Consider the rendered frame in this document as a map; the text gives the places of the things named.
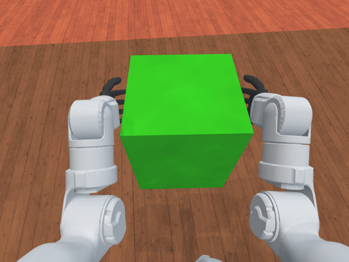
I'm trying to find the robot left upper arm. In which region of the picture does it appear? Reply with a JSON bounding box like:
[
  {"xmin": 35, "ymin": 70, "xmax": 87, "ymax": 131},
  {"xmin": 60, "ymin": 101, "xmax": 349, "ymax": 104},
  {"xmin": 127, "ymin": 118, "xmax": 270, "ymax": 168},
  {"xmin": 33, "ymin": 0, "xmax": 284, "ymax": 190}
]
[{"xmin": 17, "ymin": 195, "xmax": 126, "ymax": 262}]

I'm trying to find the right robot forearm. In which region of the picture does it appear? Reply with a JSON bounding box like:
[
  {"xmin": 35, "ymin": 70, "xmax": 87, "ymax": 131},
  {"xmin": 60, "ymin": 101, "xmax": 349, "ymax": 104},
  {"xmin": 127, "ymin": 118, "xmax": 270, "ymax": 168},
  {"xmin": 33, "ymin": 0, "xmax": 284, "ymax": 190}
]
[{"xmin": 250, "ymin": 93, "xmax": 320, "ymax": 231}]

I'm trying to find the left robot forearm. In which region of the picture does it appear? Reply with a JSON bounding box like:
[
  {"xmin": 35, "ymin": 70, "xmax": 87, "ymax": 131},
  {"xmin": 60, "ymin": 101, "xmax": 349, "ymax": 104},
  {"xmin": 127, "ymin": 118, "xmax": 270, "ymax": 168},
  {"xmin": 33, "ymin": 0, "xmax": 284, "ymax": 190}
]
[{"xmin": 60, "ymin": 96, "xmax": 120, "ymax": 231}]

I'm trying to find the right robot shin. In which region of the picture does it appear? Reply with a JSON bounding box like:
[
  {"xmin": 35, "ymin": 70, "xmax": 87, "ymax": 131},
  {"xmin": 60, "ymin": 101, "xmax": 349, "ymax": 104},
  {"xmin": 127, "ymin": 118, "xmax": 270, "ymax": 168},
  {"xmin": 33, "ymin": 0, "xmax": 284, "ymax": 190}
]
[{"xmin": 197, "ymin": 255, "xmax": 210, "ymax": 261}]

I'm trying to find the carton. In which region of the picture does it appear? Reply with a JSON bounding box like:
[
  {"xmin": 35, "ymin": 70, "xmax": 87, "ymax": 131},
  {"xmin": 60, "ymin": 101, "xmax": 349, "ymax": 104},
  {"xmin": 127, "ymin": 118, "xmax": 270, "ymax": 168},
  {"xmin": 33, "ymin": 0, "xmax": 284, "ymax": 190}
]
[{"xmin": 120, "ymin": 54, "xmax": 254, "ymax": 189}]

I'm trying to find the robot right hand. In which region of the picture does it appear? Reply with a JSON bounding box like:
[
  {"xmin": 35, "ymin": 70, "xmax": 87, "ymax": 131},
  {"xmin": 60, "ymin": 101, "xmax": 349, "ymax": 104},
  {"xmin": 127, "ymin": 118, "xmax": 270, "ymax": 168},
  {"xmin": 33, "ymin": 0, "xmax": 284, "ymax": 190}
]
[{"xmin": 241, "ymin": 75, "xmax": 268, "ymax": 124}]

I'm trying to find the robot left hand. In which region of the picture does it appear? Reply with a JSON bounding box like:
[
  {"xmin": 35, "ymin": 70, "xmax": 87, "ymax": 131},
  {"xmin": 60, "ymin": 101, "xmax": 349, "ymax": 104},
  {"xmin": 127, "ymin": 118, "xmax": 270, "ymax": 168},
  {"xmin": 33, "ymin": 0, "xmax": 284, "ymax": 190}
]
[{"xmin": 100, "ymin": 77, "xmax": 126, "ymax": 124}]

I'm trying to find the robot right upper arm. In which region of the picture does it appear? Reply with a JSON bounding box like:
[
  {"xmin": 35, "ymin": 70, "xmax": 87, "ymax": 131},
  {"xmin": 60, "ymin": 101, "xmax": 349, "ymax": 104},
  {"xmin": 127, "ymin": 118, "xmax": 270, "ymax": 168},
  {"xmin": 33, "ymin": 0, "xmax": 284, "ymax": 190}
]
[{"xmin": 249, "ymin": 191, "xmax": 349, "ymax": 262}]

